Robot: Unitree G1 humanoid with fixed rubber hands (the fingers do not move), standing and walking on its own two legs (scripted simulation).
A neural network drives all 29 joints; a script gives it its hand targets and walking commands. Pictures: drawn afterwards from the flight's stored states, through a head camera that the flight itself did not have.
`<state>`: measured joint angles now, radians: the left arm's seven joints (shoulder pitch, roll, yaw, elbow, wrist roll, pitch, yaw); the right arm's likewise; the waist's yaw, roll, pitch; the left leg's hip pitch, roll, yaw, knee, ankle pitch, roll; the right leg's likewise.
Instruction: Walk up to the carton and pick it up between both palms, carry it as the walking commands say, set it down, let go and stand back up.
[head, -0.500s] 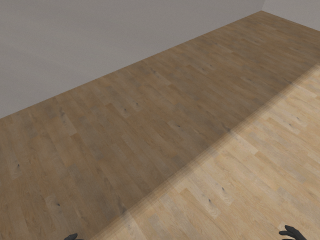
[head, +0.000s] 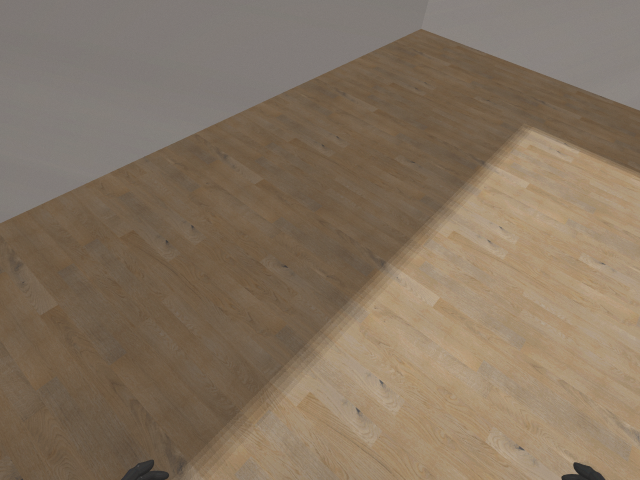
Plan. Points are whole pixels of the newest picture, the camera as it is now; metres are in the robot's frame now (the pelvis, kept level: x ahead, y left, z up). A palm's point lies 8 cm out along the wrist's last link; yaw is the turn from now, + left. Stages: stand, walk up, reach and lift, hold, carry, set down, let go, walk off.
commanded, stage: walk up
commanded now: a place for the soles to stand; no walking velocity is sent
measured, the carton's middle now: out of the picture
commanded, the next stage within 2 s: none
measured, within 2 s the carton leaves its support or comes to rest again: neither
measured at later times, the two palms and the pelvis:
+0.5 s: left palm (205, 408) +0.25 +0.17 -0.10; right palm out of the picture +0.10 -0.42 -0.10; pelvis +0.08 -0.07 -0.01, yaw -15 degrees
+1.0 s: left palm (309, 308) +0.42 +0.03 -0.10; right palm out of the picture +0.07 -0.48 -0.07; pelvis +0.17 -0.14 +0.00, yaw -29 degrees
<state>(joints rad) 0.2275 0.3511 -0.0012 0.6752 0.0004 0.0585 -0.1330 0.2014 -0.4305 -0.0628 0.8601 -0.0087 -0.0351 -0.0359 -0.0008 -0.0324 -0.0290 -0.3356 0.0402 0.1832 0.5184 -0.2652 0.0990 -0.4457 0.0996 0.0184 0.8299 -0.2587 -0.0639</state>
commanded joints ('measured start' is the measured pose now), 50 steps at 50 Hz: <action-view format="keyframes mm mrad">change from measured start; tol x32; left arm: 1 -58 229 103 -91 88 -19 -32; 50 45 232 115 -24 42 -41 -17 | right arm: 1 -40 -282 -96 -86 -6 -49 -6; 50 -22 -308 -109 -57 7 -26 29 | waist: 1 18 107 -20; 14 36 150 -141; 19 85 -315 -113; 30 -114 241 -171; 50 99 102 -165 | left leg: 1 249 352 -130 -323 -47 -10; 16 327 250 109 223 472 20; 19 -393 -66 -71 562 -391 -86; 21 -419 -12 -142 483 -334 -107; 30 624 336 -454 -327 -52 2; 50 400 260 148 170 599 9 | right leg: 1 -247 -150 3 109 72 91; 15 40 -115 -91 -343 -17 20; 19 554 -236 581 -507 330 -230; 27 92 -154 400 -510 314 -145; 30 -428 37 59 -70 -46 13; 50 204 -42 -124 -406 70 -7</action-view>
